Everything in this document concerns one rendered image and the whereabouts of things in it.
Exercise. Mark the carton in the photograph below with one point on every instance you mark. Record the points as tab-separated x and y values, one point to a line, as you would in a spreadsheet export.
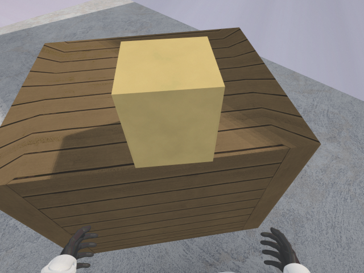
168	94

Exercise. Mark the pedestal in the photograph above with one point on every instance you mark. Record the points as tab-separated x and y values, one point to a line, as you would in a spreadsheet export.
65	162

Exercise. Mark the robot right hand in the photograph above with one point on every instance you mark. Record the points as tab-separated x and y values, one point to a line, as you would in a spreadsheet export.
285	253

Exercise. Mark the robot left hand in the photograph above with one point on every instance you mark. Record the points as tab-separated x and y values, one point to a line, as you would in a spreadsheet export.
74	245

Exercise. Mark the robot left forearm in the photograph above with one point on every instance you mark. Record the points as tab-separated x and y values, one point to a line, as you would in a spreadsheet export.
61	264

